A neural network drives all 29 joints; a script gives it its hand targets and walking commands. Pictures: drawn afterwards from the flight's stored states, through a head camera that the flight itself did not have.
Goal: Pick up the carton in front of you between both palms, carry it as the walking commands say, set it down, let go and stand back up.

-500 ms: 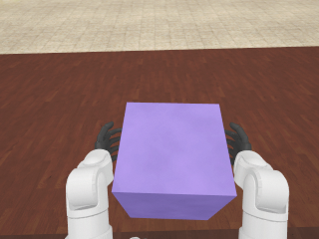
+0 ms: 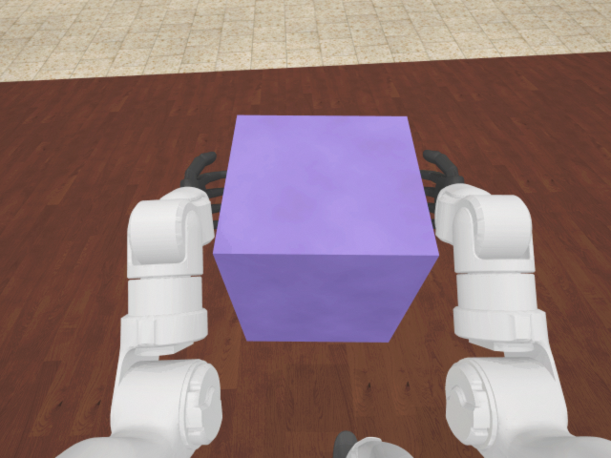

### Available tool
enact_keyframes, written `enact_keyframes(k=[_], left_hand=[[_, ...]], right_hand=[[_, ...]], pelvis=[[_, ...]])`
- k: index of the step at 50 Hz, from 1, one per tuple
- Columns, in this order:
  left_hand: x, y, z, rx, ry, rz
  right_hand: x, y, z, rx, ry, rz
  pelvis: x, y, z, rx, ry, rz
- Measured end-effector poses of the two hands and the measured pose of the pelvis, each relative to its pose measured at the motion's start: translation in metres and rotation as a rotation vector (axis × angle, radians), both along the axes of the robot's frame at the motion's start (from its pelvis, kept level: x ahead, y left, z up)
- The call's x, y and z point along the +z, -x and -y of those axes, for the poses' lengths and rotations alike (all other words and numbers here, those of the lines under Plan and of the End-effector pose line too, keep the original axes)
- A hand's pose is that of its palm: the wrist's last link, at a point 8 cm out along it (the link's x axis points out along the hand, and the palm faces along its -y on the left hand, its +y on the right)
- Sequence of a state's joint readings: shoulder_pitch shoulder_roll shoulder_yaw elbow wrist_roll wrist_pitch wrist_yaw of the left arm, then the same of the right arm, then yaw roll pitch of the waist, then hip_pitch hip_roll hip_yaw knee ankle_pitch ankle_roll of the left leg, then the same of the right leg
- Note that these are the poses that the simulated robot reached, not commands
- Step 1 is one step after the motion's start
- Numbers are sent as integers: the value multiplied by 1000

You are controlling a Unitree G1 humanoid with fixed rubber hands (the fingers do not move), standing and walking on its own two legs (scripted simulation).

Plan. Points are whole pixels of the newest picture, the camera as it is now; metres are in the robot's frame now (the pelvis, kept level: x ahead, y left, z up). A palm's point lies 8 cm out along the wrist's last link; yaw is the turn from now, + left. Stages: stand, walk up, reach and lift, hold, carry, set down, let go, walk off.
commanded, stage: carry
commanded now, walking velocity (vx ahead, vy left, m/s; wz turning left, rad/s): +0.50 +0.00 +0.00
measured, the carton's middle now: (319, 238) +0.38 +0.00 +0.06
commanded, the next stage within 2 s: none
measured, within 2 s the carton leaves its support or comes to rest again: neither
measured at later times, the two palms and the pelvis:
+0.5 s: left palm (224, 82) +0.73 +0.16 +0.08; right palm (386, 76) +0.72 -0.14 +0.09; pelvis +0.36 +0.00 -0.05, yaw -2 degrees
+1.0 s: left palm (255, 27) +1.04 +0.13 +0.04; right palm (375, 25) +1.04 -0.17 +0.03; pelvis +0.68 -0.01 -0.10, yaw +1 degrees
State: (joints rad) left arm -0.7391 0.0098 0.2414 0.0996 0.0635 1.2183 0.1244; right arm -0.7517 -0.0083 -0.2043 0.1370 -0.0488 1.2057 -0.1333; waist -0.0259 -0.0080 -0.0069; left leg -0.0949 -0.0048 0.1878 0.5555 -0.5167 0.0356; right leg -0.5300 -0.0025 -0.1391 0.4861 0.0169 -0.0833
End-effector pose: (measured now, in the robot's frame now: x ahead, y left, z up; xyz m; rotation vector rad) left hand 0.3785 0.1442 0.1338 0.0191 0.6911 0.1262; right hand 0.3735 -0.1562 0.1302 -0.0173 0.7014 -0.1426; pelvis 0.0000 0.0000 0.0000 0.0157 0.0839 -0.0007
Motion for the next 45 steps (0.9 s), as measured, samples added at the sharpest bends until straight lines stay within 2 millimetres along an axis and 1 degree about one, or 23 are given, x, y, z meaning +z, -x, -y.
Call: enact_keyframes(k=[1, 3, 6, 9, 11, 14, 18, 20, 22, 24, 26, 30, 33, 36, 40, 43, 45], left_hand=[[-3, -15, 1, 12, -6, 3], [-13, -41, 1, 31, -24, -15], [-34, -70, 0, 62, -20, -88], [-46, -100, -2, 88, -1, -125], [-47, -123, -3, 101, 10, -113], [-44, -163, -4, 111, 25, -64], [-35, -225, -7, 102, 39, 13], [-34, -258, -11, 91, 41, 46], [-36, -294, -14, 71, 41, 73], [-44, -332, -14, 36, 42, 92], [-57, -364, -12, 8, 42, 59], [-80, -410, -2, -45, 13, -65], [-89, -443, 5, -64, 9, -103], [-92, -478, 8, -65, 20, -94], [-90, -527, 12, -49, 37, -49], [-86, -569, 16, -37, 45, 0], [-84, -599, 20, -32, 42, 31]], right_hand=[[-5, -19, 1, 13, -6, 4], [-19, -52, 1, 28, -27, -15], [-39, -88, -1, 45, -33, -88], [-48, -122, -3, 49, -36, -125], [-49, -147, -4, 45, -43, -113], [-46, -187, -5, 30, -59, -66], [-38, -243, -8, 7, -71, 12], [-36, -274, -11, 1, -67, 46], [-36, -306, -14, -4, -51, 74], [-39, -337, -14, -15, -19, 94], [-48, -362, -12, -22, 11, 62], [-75, -396, -2, -59, 4, -63], [-85, -422, 4, -82, -4, -101], [-86, -456, 7, -97, -10, -91], [-81, -508, 11, -99, -14, -45], [-76, -553, 16, -90, -13, 4], [-76, -586, 20, -81, -13, 34]], pelvis=[[-8, -17, 4, 8, -8, 7], [-13, -44, 8, 7, 2, 12], [-8, -80, 15, 8, -11, 4], [0, -116, 21, 10, -22, -10], [4, -139, 23, 8, -27, -20], [5, -177, 22, 2, -27, -33], [-3, -236, 16, -7, -9, -35], [-12, -270, 11, -12, 6, -28], [-28, -306, 6, -22, 27, -10], [-48, -343, 1, -29, 43, 9], [-56, -367, -2, -23, 25, 9], [-53, -412, -12, -19, 39, -3], [-48, -444, -16, -25, 47, -12], [-46, -476, -16, -25, 52, -21], [-47, -526, -12, -17, 49, -26], [-55, -569, -5, -10, 36, -23], [-66, -601, 0, -3, 23, -16]])
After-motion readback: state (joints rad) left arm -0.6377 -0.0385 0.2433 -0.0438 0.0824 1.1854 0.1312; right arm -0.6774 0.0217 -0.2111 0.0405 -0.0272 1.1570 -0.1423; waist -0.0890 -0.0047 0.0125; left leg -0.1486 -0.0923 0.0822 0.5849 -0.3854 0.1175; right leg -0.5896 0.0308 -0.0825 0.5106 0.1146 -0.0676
